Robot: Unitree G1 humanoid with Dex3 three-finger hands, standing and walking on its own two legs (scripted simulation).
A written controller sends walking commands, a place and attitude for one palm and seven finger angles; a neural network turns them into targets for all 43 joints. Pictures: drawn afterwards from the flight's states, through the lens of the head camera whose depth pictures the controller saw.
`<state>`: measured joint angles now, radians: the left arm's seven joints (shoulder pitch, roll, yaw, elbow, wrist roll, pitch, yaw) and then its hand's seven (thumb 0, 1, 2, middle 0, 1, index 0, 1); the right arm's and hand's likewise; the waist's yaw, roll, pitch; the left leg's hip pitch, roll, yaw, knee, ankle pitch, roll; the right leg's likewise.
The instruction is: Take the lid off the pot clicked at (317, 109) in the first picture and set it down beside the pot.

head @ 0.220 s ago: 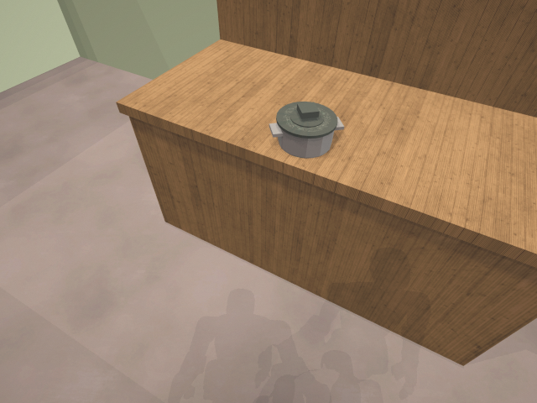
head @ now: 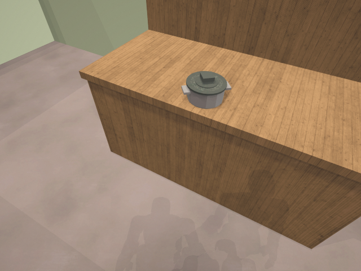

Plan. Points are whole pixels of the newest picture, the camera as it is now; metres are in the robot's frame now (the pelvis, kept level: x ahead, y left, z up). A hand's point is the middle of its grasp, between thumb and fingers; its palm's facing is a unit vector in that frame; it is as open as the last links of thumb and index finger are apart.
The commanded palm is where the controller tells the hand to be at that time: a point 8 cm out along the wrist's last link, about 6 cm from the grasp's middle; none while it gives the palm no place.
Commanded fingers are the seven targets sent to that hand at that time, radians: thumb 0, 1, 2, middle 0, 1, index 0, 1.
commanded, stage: look at it before walking up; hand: left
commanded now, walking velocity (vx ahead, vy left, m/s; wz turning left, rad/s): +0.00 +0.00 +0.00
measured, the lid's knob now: (207, 76) +0.83 -0.06 +0.00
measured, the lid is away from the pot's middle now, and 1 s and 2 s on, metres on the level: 0.00 0.00 0.00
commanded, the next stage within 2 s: turn to face it in 0.42 s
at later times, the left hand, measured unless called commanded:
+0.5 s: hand out of the picture -0.01 +0.17 -0.18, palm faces +0.04 -0.98 -0.19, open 7.4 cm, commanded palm none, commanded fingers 0.00 0.90 0.90 -0.20 -0.30 -0.20 -0.30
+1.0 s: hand out of the picture +0.05 +0.18 -0.18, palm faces -0.06 -0.97 -0.23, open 7.4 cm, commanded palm none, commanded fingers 0.00 0.90 0.90 -0.20 -0.30 -0.20 -0.30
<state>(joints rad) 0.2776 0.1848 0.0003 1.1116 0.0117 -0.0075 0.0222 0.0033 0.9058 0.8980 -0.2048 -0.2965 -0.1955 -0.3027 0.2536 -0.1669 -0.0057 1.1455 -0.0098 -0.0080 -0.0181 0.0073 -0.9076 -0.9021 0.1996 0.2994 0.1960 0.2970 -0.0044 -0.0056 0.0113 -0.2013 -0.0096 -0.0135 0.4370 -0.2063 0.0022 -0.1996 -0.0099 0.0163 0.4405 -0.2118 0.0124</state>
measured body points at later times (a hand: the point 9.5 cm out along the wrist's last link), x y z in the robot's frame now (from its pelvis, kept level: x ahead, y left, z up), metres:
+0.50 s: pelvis +0.01 +0.00 +0.00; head +0.00 +0.00 +0.45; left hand -0.01 +0.22 -0.16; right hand +0.00 -0.22 -0.16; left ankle +0.02 +0.12 -0.74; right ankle +0.02 -0.13 -0.74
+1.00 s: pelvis +0.00 +0.00 -0.01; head +0.02 -0.02 +0.44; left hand +0.06 +0.23 -0.16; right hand +0.02 -0.27 -0.16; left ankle +0.00 +0.12 -0.72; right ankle +0.02 -0.13 -0.74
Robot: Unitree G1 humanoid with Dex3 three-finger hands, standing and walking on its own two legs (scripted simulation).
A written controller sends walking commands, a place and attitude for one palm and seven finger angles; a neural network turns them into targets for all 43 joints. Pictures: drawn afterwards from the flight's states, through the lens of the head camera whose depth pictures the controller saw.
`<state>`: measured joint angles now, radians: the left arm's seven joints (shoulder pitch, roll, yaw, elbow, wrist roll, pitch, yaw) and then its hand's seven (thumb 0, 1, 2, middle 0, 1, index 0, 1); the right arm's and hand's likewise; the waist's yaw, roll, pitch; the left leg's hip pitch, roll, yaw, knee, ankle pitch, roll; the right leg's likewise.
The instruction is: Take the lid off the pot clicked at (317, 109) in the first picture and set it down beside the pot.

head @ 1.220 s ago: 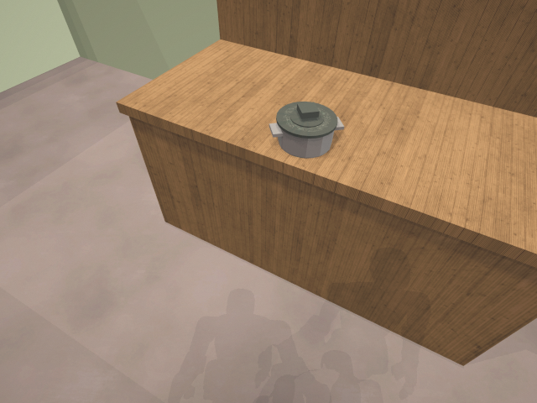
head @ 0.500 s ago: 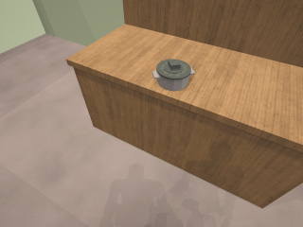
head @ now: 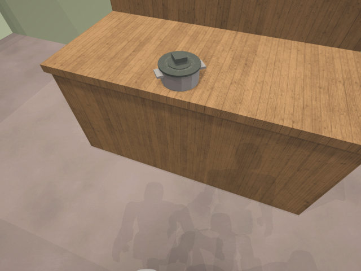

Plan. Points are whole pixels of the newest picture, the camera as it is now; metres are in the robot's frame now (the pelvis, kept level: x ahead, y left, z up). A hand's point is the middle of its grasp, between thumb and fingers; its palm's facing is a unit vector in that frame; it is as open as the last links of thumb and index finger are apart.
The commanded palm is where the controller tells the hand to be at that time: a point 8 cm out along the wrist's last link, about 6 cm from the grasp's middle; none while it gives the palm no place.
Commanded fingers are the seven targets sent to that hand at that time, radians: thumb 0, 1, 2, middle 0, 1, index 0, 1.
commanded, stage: turn to face it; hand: left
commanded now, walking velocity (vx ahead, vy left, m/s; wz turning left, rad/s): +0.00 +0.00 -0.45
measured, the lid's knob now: (179, 57) +0.83 +0.07 +0.01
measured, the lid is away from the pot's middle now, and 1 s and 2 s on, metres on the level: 0.00 0.00 0.00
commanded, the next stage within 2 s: take the last steps up to it in 0.30 s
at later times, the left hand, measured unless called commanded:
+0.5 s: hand out of the picture +0.11 +0.17 -0.15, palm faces -0.20 -0.95 -0.25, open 7.4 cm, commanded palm none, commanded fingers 0.00 0.90 0.90 -0.20 -0.30 -0.20 -0.30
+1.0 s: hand (95, 256) +0.17 +0.25 -0.17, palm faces -0.15 -0.97 -0.19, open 7.4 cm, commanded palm none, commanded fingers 0.00 0.90 0.90 -0.20 -0.30 -0.20 -0.30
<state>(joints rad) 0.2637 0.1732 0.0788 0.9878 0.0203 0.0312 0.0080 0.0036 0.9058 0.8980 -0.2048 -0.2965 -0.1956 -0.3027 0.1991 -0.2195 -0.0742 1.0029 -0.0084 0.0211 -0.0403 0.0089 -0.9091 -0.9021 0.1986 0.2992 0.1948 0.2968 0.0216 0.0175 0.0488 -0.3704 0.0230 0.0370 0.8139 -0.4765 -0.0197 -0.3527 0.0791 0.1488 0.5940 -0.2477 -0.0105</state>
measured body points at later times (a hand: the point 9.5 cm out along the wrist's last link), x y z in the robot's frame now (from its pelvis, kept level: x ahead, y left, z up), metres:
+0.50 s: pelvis +0.00 +0.00 +0.00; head +0.02 -0.03 +0.45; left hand +0.12 +0.22 -0.13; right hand -0.04 -0.24 -0.16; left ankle +0.00 +0.13 -0.70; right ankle -0.04 -0.11 -0.73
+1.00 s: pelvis +0.13 +0.06 +0.01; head +0.14 +0.07 +0.46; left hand +0.18 +0.30 -0.16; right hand +0.10 -0.17 -0.14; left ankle +0.17 +0.14 -0.73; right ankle +0.04 -0.05 -0.64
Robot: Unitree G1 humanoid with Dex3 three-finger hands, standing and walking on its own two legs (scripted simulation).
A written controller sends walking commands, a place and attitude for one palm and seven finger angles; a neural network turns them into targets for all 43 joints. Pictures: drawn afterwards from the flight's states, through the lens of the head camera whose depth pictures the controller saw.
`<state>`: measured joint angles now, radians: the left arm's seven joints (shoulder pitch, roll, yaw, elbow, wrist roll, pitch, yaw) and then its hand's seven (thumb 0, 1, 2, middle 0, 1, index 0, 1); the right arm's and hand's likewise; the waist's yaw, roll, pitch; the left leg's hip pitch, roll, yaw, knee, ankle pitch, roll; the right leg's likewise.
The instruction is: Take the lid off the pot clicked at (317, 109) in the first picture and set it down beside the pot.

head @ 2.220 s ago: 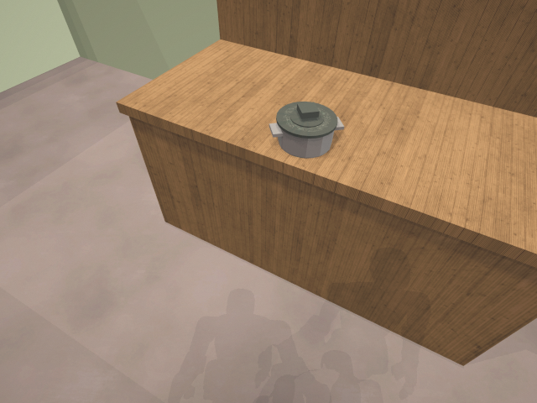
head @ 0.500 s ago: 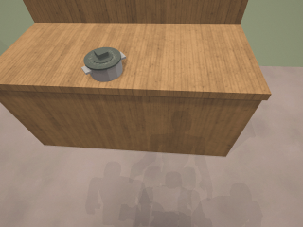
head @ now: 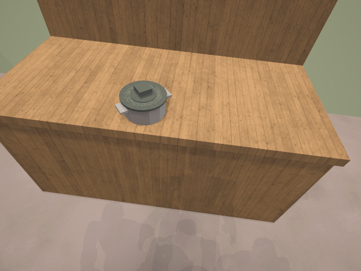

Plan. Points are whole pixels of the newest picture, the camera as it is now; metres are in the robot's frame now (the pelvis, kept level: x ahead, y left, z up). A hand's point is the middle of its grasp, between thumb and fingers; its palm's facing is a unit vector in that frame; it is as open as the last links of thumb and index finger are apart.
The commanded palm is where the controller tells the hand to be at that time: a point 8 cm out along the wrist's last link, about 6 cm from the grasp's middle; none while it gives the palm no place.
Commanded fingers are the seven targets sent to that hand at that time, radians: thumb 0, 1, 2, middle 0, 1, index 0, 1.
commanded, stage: take the last steps up to it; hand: left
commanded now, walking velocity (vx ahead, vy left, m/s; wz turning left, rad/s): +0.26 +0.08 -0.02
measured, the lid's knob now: (142, 89) +0.68 +0.17 +0.01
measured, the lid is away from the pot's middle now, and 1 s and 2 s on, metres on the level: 0.00 0.00 0.00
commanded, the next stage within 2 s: come to a stop and stand still in 0.26 s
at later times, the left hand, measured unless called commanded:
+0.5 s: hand (107, 248) +0.20 +0.20 -0.16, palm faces +0.09 -0.97 -0.23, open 7.2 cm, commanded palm none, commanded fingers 0.00 0.90 0.90 -0.20 -0.30 -0.20 -0.30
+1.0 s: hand out of the picture +0.15 +0.25 -0.17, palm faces +0.01 -0.97 -0.23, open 7.4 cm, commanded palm none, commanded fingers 0.00 0.90 0.90 -0.20 -0.30 -0.20 -0.30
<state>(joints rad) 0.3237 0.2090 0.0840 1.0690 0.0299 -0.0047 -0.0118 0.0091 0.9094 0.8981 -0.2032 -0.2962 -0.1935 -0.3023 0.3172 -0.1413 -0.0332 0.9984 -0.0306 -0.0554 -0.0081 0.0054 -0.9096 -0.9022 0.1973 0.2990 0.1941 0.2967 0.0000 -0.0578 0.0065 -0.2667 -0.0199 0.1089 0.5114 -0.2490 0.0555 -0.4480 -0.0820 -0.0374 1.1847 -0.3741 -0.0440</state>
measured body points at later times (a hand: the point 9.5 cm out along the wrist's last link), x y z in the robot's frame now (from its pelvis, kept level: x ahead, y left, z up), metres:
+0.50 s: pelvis +0.15 +0.01 +0.00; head +0.16 +0.00 +0.45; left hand +0.20 +0.25 -0.14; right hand +0.15 -0.22 -0.16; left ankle +0.13 +0.13 -0.68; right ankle +0.19 -0.09 -0.73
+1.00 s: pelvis +0.13 +0.06 +0.00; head +0.14 +0.06 +0.45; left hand +0.15 +0.31 -0.15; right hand +0.20 -0.18 -0.14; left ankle +0.21 +0.16 -0.73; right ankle +0.07 -0.07 -0.71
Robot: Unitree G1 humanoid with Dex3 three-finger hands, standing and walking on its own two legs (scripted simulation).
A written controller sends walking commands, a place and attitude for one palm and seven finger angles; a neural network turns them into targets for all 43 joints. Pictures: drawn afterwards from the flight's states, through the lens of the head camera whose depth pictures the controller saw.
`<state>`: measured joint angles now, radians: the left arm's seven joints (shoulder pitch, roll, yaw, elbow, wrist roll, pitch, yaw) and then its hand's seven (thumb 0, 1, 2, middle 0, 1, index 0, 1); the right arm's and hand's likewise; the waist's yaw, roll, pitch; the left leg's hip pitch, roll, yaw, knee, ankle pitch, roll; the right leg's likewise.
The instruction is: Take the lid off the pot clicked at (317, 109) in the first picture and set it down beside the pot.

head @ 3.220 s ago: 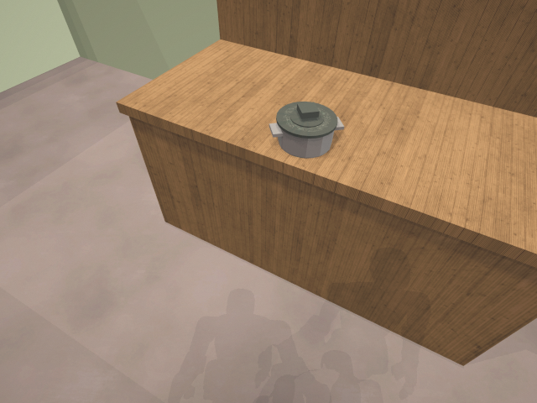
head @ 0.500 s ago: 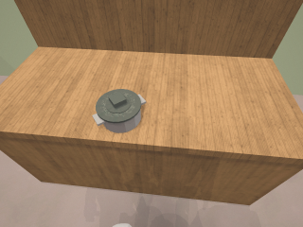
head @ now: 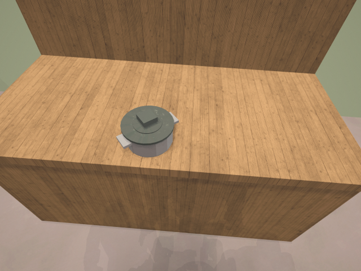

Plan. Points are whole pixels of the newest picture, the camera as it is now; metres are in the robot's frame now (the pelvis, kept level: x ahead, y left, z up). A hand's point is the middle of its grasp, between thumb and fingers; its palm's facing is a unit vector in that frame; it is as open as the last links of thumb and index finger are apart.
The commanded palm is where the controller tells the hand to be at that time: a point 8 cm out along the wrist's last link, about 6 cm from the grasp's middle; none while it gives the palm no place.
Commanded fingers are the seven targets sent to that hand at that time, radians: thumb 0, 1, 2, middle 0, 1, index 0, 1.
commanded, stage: come to a stop and stand still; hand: left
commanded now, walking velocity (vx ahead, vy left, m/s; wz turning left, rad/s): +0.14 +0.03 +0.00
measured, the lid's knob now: (146, 117) +0.54 +0.14 +0.00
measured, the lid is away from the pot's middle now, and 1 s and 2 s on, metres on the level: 0.00 0.00 0.00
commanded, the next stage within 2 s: look again from close up in 0.26 s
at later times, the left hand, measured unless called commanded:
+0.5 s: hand out of the picture -0.03 +0.16 -0.19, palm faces +0.07 -0.99 -0.12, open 7.4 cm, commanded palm none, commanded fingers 0.00 0.90 0.90 -0.20 -0.30 -0.20 -0.30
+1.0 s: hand out of the picture -0.04 +0.27 -0.18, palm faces +0.06 -0.98 -0.19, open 7.4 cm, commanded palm none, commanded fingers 0.00 0.90 0.90 -0.20 -0.30 -0.20 -0.30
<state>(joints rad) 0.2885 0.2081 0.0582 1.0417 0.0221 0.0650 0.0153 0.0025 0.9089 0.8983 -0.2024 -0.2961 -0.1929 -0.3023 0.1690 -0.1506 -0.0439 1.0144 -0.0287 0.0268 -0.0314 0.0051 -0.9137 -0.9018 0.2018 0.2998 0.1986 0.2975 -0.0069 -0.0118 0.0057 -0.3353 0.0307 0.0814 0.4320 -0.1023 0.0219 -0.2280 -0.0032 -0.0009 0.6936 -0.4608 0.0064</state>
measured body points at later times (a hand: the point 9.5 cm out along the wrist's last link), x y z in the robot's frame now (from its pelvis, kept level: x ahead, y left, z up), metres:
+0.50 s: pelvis +0.01 +0.02 +0.00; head +0.04 +0.05 +0.44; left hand -0.03 +0.22 -0.18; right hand +0.03 -0.21 -0.15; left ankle -0.01 +0.10 -0.74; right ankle -0.06 -0.12 -0.73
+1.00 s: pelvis -0.03 +0.09 +0.00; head -0.05 +0.11 +0.45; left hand -0.04 +0.32 -0.17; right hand +0.01 -0.15 -0.14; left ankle -0.01 +0.10 -0.74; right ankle -0.04 -0.09 -0.74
